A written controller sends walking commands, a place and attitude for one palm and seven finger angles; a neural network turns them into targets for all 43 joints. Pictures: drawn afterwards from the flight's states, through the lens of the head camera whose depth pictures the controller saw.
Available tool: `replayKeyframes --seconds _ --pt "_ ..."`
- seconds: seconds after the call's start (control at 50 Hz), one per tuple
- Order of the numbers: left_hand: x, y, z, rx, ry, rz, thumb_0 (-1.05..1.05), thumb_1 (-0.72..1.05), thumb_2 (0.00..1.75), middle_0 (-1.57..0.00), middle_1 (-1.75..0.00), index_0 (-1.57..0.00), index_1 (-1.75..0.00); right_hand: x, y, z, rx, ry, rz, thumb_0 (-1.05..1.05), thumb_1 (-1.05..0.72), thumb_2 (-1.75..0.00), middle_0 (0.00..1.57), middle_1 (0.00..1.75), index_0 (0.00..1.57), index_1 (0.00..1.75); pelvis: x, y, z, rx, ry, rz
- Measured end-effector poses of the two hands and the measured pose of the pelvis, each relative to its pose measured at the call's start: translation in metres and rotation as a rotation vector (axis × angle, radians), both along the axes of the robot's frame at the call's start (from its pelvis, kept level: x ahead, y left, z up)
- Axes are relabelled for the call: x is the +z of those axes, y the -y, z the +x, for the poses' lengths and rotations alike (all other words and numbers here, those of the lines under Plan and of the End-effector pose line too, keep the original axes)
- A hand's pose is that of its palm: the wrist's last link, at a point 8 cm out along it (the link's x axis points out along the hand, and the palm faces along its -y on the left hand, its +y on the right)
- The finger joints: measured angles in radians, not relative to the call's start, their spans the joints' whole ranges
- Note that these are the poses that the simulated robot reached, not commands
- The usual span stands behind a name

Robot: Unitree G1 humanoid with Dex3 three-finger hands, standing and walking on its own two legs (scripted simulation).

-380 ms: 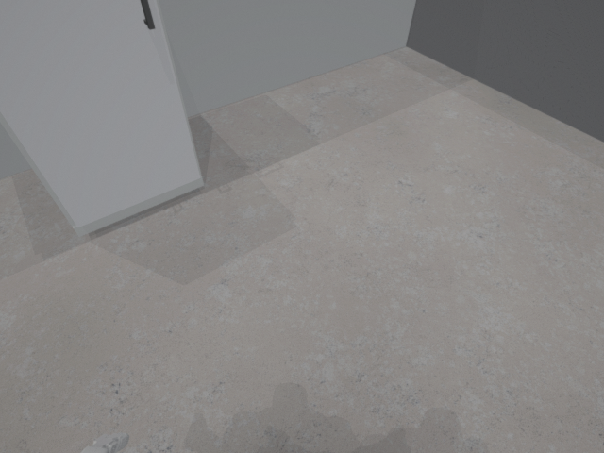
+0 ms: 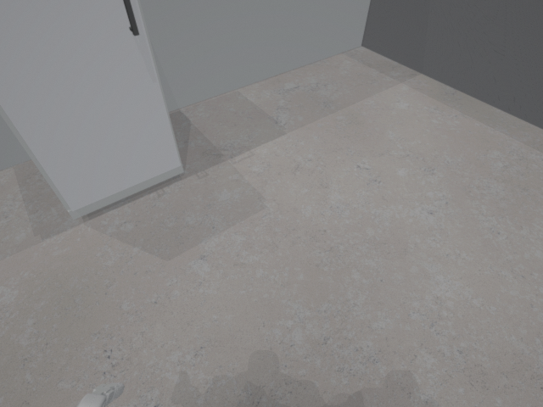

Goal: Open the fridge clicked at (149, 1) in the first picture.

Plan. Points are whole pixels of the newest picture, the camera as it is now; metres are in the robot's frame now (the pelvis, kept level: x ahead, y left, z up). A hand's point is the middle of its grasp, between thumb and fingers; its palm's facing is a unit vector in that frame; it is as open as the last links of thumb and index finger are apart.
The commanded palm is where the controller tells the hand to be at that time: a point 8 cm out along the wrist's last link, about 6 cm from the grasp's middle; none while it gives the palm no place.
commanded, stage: stand and wait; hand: right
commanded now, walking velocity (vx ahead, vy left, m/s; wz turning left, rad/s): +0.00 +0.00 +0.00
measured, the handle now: out of the picture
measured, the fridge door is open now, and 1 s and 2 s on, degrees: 0 0 0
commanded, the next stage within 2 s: look at it before walking up in 0.56 s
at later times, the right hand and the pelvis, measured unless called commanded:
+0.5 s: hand out of the picture +0.06 -0.24 -0.15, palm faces -0.02 +0.94 -0.34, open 7.4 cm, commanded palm none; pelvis -0.02 +0.00 +0.00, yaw +0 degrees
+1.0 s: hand out of the picture +0.05 -0.24 -0.15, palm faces -0.03 +0.94 -0.33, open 7.4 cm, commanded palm none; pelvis -0.02 +0.01 +0.01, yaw +0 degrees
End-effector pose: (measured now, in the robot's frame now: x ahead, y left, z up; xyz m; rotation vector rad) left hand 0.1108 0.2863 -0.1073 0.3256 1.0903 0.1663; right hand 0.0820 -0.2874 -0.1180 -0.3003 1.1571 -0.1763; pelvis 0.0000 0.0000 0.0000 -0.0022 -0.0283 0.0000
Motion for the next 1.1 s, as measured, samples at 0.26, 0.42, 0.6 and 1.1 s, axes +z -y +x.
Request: replayKeyframes --seconds 0.26,0.42,0.6,1.1 --pt "-0.006 -0.011 -0.044 0.038 -0.103 0.008 0.01 0.90 0.90 -0.21 -0.30 -0.21 -0.30 0.001 0.006 -0.030 -0.019 -0.068 -0.017 0.01 -0.90 -0.90 0.20 0.30 0.20 0.30 0.003 -0.003 -0.011 0.000 0.007 0.001" --pt "-0.008 -0.012 -0.057 0.047 -0.117 -0.001 0.01 0.90 0.90 -0.21 -0.30 -0.21 -0.30 0.003 0.004 -0.032 -0.016 -0.057 -0.019 0.01 -0.90 -0.90 0.20 0.30 0.20 0.30 0.004 -0.004 -0.016 -0.001 0.012 0.000" --pt "-0.007 -0.012 -0.060 0.045 -0.115 -0.005 0.01 0.90 0.90 -0.21 -0.30 -0.21 -0.30 0.003 -0.001 -0.031 -0.008 -0.047 -0.011 0.01 -0.90 -0.90 0.20 0.30 0.20 0.30 0.004 -0.006 -0.020 -0.001 0.009 0.000" --pt "-0.007 -0.015 -0.049 0.040 -0.121 -0.002 0.01 0.90 0.90 -0.21 -0.30 -0.21 -0.30 0.002 -0.002 -0.033 -0.017 -0.077 -0.013 0.01 -0.90 -0.90 0.20 0.30 0.20 0.30 0.005 -0.008 -0.013 -0.001 -0.001 0.000"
